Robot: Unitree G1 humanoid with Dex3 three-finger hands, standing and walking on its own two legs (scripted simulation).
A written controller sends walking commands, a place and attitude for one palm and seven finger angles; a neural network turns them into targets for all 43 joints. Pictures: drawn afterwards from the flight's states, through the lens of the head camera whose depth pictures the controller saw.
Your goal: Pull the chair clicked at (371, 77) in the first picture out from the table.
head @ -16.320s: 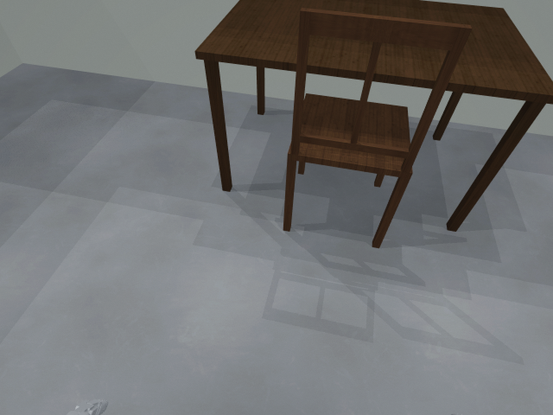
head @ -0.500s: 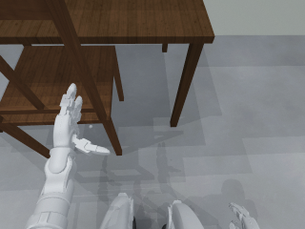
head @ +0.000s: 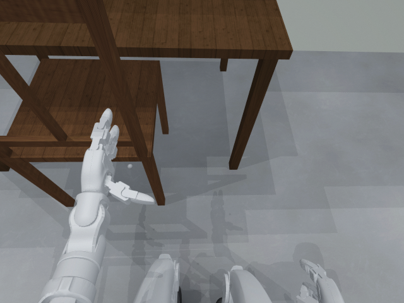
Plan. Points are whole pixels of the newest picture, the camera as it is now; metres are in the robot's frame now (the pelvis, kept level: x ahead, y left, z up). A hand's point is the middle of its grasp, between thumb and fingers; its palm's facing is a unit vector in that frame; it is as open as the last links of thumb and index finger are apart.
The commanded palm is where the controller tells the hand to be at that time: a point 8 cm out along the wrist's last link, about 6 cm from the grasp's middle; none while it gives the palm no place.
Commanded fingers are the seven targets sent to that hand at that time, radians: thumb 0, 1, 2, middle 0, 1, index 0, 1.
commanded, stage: push the fingers through the gap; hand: left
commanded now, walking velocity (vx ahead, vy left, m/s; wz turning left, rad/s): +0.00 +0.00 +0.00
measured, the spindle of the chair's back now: (26, 94) +0.51 +0.39 +0.06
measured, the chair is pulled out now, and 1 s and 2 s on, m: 0.00 -0.01 -0.01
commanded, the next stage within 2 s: hook a spindle and tug to test in 1.44 s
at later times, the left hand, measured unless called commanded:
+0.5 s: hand (129, 142) +0.42 +0.17 +0.02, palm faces +0.07 -1.00 -0.02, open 16.7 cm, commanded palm +0.41 +0.21 +0.03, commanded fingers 0.00 -0.50 0.30 -0.06 -0.08 -0.06 -0.08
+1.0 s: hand (130, 120) +0.48 +0.18 +0.02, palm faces +0.07 -1.00 +0.00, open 16.9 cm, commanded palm +0.46 +0.21 +0.03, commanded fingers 0.00 -0.50 0.30 -0.06 -0.08 -0.06 -0.08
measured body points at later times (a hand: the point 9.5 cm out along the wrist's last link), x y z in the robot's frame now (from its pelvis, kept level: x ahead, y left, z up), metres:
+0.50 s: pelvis -0.01 +0.00 -0.01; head +0.11 +0.02 +0.43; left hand +0.41 +0.22 +0.03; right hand +0.09 -0.26 -0.12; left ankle +0.05 +0.10 -0.62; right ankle +0.01 -0.10 -0.62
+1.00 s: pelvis +0.00 +0.01 -0.01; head +0.14 +0.03 +0.42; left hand +0.47 +0.23 +0.03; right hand +0.05 -0.25 -0.12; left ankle +0.05 +0.10 -0.62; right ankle +0.01 -0.10 -0.62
